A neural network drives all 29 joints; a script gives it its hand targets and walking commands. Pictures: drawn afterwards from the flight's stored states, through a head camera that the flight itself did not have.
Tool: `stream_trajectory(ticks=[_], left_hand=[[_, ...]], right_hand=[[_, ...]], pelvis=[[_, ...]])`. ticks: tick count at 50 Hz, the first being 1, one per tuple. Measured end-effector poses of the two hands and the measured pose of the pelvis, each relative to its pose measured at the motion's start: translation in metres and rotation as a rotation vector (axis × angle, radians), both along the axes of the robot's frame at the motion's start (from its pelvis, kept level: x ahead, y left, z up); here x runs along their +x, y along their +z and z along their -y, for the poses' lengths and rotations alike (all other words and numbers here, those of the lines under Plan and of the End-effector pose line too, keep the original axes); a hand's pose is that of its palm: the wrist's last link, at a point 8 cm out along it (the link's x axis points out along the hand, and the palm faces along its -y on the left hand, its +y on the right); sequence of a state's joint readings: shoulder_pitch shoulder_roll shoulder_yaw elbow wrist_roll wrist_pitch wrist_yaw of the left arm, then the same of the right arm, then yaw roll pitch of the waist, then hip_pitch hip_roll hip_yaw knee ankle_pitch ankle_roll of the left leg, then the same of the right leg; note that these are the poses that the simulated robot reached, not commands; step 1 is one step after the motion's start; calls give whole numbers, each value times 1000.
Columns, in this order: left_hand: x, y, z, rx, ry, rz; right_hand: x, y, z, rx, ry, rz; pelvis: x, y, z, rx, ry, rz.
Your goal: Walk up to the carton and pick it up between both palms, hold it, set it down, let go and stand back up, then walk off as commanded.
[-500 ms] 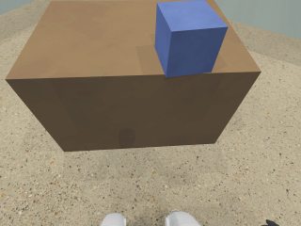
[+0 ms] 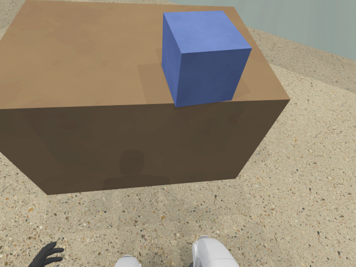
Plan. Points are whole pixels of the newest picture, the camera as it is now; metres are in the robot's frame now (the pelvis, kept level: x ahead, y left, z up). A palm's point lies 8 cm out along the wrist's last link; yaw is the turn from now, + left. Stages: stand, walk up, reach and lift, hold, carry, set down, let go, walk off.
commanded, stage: walk up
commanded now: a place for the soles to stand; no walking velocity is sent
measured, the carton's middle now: (199, 58) +0.73 -0.07 +0.04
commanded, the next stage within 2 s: none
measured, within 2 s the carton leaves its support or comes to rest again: neither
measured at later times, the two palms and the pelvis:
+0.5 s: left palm out of the picture +0.11 +0.22 -0.10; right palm out of the picture +0.10 -0.44 -0.08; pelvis +0.05 -0.10 +0.00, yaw +2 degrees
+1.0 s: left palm (85, 260) +0.16 +0.21 -0.10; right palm out of the picture +0.12 -0.44 -0.08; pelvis +0.07 -0.11 +0.00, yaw +2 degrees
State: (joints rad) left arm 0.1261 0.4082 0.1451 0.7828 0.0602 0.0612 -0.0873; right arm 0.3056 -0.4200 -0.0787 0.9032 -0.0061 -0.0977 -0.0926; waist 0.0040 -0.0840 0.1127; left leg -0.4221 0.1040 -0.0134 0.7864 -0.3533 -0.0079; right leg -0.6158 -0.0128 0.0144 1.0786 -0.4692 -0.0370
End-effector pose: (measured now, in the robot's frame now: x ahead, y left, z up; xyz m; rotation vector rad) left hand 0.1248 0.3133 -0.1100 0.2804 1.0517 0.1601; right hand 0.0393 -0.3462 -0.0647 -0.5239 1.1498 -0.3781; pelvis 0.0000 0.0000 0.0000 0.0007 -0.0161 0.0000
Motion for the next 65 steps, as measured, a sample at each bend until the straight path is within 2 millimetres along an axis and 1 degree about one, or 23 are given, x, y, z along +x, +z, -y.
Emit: stream_trajectory(ticks=[2,5,7,9,11,14,17,19,22,25,29,32,34,37,40,45,47,50,55,60,63,65], left_hand=[[6,0,14,3,-5,-3],[12,1,37,22,-6,-10],[8,-5,51,45,3,-12],[-1,-6,64,55,11,-41],[-12,-1,74,61,16,-77],[-26,5,84,71,34,-120],[-31,8,91,76,46,-137],[-28,9,94,78,50,-133],[-22,8,96,78,49,-117],[-15,5,94,70,46,-109],[-5,0,88,50,40,-104],[8,-9,80,28,38,-87],[19,-10,78,18,38,-75],[35,-7,76,11,41,-45],[46,-5,79,8,39,-26],[46,-3,92,25,40,-27],[42,-2,98,41,41,-30],[34,5,104,54,40,-46],[32,6,104,61,44,-53],[40,5,102,45,42,-35],[44,7,104,47,41,-19],[42,8,107,52,40,-12]], right_hand=[[3,-4,15,4,-10,1],[9,-16,41,18,-24,9],[17,-30,59,25,-27,19],[23,-37,67,38,-9,-3],[28,-34,73,49,16,-23],[33,-24,84,47,24,-35],[39,-17,93,39,15,-37],[44,-15,97,37,14,-37],[52,-15,97,39,25,-41],[59,-14,92,41,40,-46],[68,-11,82,35,53,-50],[75,-10,73,19,51,-36],[77,-7,68,16,60,-36],[79,0,67,8,63,-32],[78,1,70,6,60,-37],[78,-9,82,34,64,-47],[79,-16,88,51,66,-52],[82,-17,91,68,74,-64],[85,-18,93,75,74,-64],[87,-15,88,69,79,-48],[85,-15,90,71,82,-43],[84,-18,93,78,87,-41]], pelvis=[[4,-2,14,12,-5,-3],[13,-7,40,34,-13,-7],[19,-18,58,47,-13,-3],[22,-18,71,41,-4,11],[25,-12,80,43,4,18],[31,-2,92,38,11,28],[37,3,99,34,15,40],[41,4,102,32,19,46],[47,4,103,28,27,49],[52,3,100,21,34,49],[60,2,90,6,38,49],[66,-2,80,-8,38,44],[67,-1,76,-13,39,46],[69,2,74,-22,35,41],[69,2,77,-25,32,37],[70,0,92,-6,28,28],[71,-2,100,2,30,27],[72,2,106,9,34,26],[74,3,107,9,38,23],[74,3,102,1,40,24],[71,3,105,3,38,23],[69,2,109,8,38,26]])
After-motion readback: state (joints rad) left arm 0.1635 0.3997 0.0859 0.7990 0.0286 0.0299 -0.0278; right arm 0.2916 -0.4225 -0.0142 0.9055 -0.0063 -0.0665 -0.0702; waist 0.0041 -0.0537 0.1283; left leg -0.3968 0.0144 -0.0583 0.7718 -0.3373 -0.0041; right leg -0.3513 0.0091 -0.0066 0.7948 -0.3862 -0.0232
